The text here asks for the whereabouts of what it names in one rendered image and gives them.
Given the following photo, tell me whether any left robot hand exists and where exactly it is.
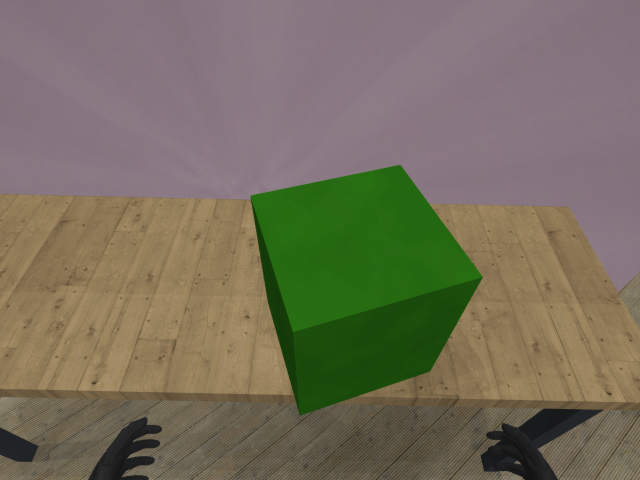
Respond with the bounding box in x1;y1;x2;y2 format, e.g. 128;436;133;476
88;417;162;480

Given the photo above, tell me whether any carton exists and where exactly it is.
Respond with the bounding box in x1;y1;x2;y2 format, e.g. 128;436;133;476
250;165;483;416

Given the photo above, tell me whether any right robot hand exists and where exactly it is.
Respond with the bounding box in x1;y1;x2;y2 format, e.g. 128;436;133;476
486;423;558;480

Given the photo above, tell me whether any table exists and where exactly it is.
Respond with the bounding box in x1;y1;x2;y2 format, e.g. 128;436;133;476
0;194;640;472

